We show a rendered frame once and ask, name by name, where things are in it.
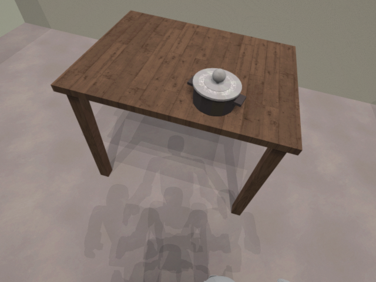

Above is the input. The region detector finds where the lid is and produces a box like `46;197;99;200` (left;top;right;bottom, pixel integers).
193;68;242;102

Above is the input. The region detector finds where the table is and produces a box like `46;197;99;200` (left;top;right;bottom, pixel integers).
51;11;303;215

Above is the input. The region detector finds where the knob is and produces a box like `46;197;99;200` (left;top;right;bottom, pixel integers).
212;69;226;83

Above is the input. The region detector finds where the pot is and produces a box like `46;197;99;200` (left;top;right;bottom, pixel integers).
187;75;246;116

